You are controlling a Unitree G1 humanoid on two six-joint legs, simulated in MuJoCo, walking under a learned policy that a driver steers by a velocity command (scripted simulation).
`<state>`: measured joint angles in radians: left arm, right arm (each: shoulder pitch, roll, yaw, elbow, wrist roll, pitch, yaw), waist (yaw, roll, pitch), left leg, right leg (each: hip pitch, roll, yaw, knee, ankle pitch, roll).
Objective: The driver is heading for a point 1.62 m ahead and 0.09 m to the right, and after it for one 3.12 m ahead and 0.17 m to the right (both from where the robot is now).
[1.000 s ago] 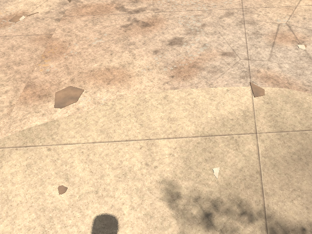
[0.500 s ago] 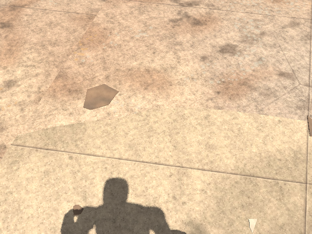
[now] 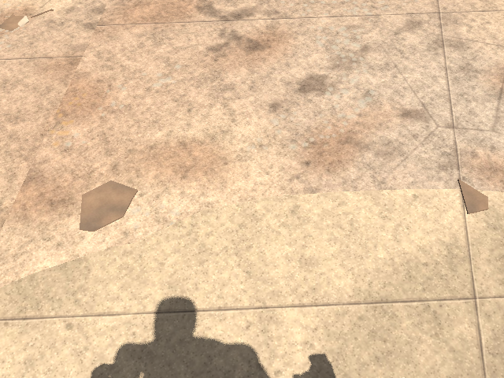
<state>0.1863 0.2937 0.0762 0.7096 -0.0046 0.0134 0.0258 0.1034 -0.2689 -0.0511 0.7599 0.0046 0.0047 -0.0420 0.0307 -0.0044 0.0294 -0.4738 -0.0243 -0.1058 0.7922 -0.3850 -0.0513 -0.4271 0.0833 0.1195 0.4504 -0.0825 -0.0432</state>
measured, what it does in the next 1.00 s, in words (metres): walks ahead: left foot, then right foot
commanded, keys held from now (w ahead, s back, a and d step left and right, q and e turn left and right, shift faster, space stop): w+e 0.40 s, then w+q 0.60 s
